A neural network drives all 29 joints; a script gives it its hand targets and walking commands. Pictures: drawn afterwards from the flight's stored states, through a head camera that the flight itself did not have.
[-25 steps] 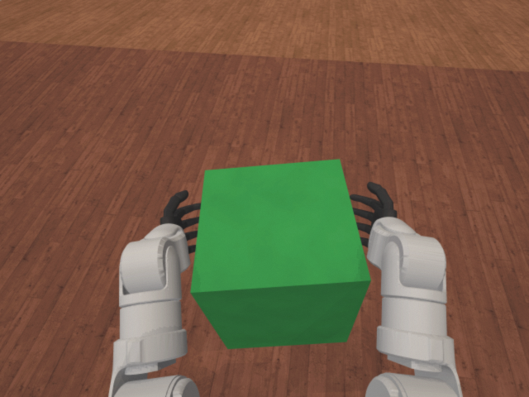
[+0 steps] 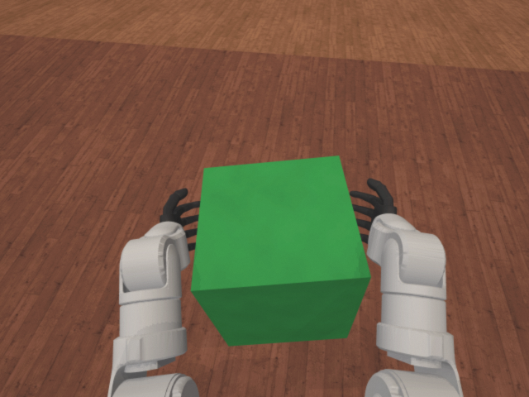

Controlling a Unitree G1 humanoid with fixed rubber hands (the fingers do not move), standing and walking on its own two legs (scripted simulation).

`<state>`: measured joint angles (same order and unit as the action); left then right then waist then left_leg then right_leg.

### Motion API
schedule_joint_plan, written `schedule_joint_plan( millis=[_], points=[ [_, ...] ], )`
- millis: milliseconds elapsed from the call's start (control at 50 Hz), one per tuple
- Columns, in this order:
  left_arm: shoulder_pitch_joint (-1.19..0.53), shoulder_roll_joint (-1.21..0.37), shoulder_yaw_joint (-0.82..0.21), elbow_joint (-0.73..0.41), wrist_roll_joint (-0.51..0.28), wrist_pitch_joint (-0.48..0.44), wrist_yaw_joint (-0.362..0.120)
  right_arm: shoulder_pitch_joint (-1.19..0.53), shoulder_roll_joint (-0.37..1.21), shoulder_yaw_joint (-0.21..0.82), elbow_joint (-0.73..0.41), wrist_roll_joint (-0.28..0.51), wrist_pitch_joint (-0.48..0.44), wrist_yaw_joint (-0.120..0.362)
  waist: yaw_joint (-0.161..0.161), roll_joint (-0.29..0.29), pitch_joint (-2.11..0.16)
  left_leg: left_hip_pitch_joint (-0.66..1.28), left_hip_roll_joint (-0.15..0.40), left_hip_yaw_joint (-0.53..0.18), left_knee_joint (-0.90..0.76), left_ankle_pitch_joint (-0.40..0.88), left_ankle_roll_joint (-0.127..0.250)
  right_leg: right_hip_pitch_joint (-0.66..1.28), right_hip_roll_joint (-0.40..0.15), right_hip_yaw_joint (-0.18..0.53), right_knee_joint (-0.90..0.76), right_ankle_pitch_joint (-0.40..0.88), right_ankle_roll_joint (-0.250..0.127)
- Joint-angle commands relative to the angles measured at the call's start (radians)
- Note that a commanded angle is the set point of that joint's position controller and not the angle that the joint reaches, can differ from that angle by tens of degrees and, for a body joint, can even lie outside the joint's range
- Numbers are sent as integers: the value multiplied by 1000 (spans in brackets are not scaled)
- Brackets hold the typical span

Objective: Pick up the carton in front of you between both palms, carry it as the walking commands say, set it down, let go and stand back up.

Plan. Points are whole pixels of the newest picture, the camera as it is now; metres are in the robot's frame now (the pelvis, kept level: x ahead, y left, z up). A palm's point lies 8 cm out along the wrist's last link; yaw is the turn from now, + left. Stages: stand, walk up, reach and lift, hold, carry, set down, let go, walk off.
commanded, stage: carry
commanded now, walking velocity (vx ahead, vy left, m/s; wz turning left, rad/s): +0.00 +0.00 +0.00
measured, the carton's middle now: (279, 258) +0.34 +0.00 +0.03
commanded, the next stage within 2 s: none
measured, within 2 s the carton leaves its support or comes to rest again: neither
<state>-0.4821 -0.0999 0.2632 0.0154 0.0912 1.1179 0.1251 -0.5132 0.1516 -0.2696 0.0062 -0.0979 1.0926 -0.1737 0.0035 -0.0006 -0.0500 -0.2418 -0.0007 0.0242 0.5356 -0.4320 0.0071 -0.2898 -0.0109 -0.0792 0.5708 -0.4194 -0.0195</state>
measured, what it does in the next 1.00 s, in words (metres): stands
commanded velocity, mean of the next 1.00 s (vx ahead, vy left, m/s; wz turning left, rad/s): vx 0.00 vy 0.00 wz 0.00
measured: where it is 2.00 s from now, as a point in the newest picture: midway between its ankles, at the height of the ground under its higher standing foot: outside the picture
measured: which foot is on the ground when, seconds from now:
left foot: down 0.00-1.00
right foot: down 0.00-1.00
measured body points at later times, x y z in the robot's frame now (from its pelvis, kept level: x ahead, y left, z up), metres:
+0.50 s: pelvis -0.01 +0.01 +0.00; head -0.02 +0.02 +0.45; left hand +0.33 +0.16 +0.10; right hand +0.33 -0.14 +0.12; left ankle -0.01 +0.10 -0.74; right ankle +0.01 -0.11 -0.73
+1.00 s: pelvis -0.02 +0.01 +0.00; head -0.03 +0.01 +0.45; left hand +0.32 +0.17 +0.10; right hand +0.32 -0.14 +0.12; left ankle -0.01 +0.10 -0.74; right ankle +0.01 -0.11 -0.73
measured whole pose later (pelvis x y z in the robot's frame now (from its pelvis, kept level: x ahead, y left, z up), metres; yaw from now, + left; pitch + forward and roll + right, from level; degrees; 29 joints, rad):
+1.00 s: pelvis -0.02 +0.01 +0.00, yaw +0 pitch +0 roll -1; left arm -0.49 -0.11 0.27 0.04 0.10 1.12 0.12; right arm -0.50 0.15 -0.27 0.02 -0.10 1.10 -0.17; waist 0.00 0.01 -0.05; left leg -0.23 -0.01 0.03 0.50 -0.39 0.02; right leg -0.28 -0.02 -0.07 0.53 -0.38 0.00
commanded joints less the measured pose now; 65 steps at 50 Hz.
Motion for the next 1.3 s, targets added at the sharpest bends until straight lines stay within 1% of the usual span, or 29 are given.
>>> schedule_joint_plan(
  millis=[0, 60, 120, 180, 220, 240, 280, 300, 360, 380, 400, 440, 500, 520, 620, 720, 820, 860, 880, 900, 920, 940, 980, 1040, 1060, 1120, 1160, 1220, 1280],
  points=[
    [-709, -828, -601, -142, -271, -25, -17, -580, 814, 614, -91, 230, -9, 35, 6, 93, -403, 154, 119, -74, -32, 488, 31, 177, -93, 62, -30, 360, -38],
    [-638, -772, -555, -69, -200, -15, 1, -580, 787, 589, -56, 218, 3, 30, -5, -10, -379, 95, 114, -79, -67, 384, 34, 229, -104, 68, -39, 366, -30],
    [-595, -749, -519, -26, -178, -14, 7, -544, 739, 576, -32, 191, 5, 22, -12, 40, -357, 122, 104, -73, -74, 335, 33, 172, -103, 92, -55, 308, -46],
    [-670, -837, -567, -94, -224, -25, -11, -632, 827, 612, -104, 246, -12, 39, -8, 1, -341, 89, 120, -86, -94, 235, 38, 160, -102, 71, -94, 216, -30],
    [-682, -821, -571, -74, -234, -23, -16, -631, 803, 617, -70, 238, -4, 40, 21, 25, -338, 90, 100, -80, -124, 262, 41, 141, -91, 74, -82, 220, -30],
    [-647, -799, -539, -41, -206, -15, -12, -631, 787, 597, -73, 227, -4, 37, -1, -15, -312, 90, 120, -96, -114, 266, 48, 152, -96, 74, -103, 249, -28],
    [-623, -783, -532, -31, -206, -14, -7, -563, 749, 571, -48, 178, 4, 20, -14, 34, -339, 128, 127, -74, -81, 413, 38, 135, -92, 77, -62, 346, -26],
    [-693, -766, -556, -150, -218, -26, -5, -515, 816, 541, 12, 192, 10, 30, -7, 32, -381, 161, 131, -70, -79, 357, 35, 141, -96, 68, -59, 311, -24],
    [-688, -789, -571, -79, -221, -18, -7, -547, 780, 547, -7, 179, 0, 26, -3, 37, -313, 56, 115, -86, -122, 181, 46, 150, -113, 104, -103, 185, -37],
    [-703, -772, -567, -121, -225, -29, -4, -552, 813, 579, 3, 202, 4, 25, -6, -5, -308, 49, 121, -86, -114, 209, 45, 151, -117, 103, -117, 226, -32],
    [-706, -796, -574, -111, -233, -23, -6, -563, 791, 586, -30, 206, -3, 27, -6, 68, -338, 81, 118, -77, -99, 302, 41, 169, -104, 78, -75, 265, -28],
    [-670, -790, -554, -96, -206, -27, -5, -605, 821, 610, -60, 220, -2, 27, -6, -6, -388, 104, 131, -80, -78, 292, 51, 160, -98, 90, -72, 241, -37],
    [-630, -782, -558, -62, -205, -12, 0, -559, 779, 577, -27, 200, 0, 24, -4, 68, -375, 103, 116, -61, -57, 495, 39, 187, -109, 80, -32, 452, -43],
    [-636, -787, -564, -72, -225, -17, 0, -521, 785, 565, -10, 221, 5, 27, -6, 7, -416, 119, 115, -61, -59, 437, 39, 201, -107, 66, -27, 404, -36],
    [-623, -800, -566, -46, -211, -15, -10, -597, 796, 604, -77, 227, -3, 35, -3, 36, -365, 117, 114, -84, -96, 358, 37, 136, -96, 76, -50, 219, -32],
    [-691, -783, -573, -108, -222, -30, -3, -544, 784, 580, -6, 210, -5, 34, -11, 31, -386, 157, 151, -100, -60, 558, 50, 154, -89, 54, -17, 310, -19],
    [-656, -796, -570, -74, -208, -22, -9, -626, 791, 589, -48, 221, -4, 37, -4, 59, -306, 83, 128, -90, -81, 333, 45, 125, -103, 91, -76, 223, -33],
    [-615, -782, -537, -69, -205, -19, -11, -563, 792, 593, -40, 216, 2, 28, -8, -4, -310, 79, 114, -86, -128, 233, 40, 126, -95, 61, -86, 166, -25],
    [-640, -794, -552, -54, -201, -14, -13, -586, 773, 562, -46, 201, -4, 28, -8, 50, -295, 70, 117, -85, -120, 208, 53, 114, -107, 81, -113, 184, -19],
    [-656, -760, -544, -56, -184, -21, -7, -596, 795, 577, -21, 204, -2, 35, -14, -27, -299, 79, 122, -88, -113, 236, 48, 115, -102, 82, -100, 215, -24],
    [-651, -808, -546, -75, -195, -21, -5, -591, 800, 572, -57, 207, -7, 33, -15, 26, -301, 64, 118, -87, -129, 201, 47, 132, -97, 68, -92, 172, -19],
    [-630, -786, -523, -47, -188, -21, -2, -626, 800, 611, -64, 225, -5, 32, 1, -29, -286, 44, 121, -77, -117, 217, 41, 143, -108, 94, -117, 216, -28],
    [-639, -785, -519, -23, -206, -16, 0, -568, 777, 579, -17, 213, 0, 27, -6, -13, -332, 43, 96, -70, -93, 204, 47, 161, -114, 101, -108, 268, -33],
    [-705, -774, -568, -114, -212, -27, -7, -577, 810, 591, -35, 225, -6, 40, -8, 20, -350, 85, 118, -110, -137, 254, 51, 132, -105, 80, -76, 199, -32],
    [-668, -782, -585, -109, -219, -25, -10, -590, 800, 591, -41, 231, -4, 40, -7, 89, -342, 123, 112, -79, -113, 220, 41, 112, -98, 85, -101, 157, -38],
    [-691, -791, -580, -115, -233, -24, -4, -542, 801, 585, -16, 227, 0, 34, 5, 14, -371, 95, 127, -89, -98, 343, 54, 155, -89, 65, -49, 257, -23],
    [-679, -811, -593, -129, -225, -26, -2, -586, 811, 613, -76, 240, -13, 39, -9, 70, -356, 82, 131, -86, -94, 350, 44, 147, -98, 68, -62, 205, -23],
    [-644, -793, -572, -103, -229, -23, -1, -528, 797, 596, -41, 228, -5, 33, -4, 18, -368, 94, 125, -99, -106, 443, 52, 154, -80, 57, -22, 261, -19],
    [-678, -772, -584, -90, -225, -22, -11, -557, 775, 570, -24, 197, -2, 32, -10, 107, -344, 167, 117, -60, -70, 471, 33, 79, -80, 73, -23, 276, -30]
  ],
)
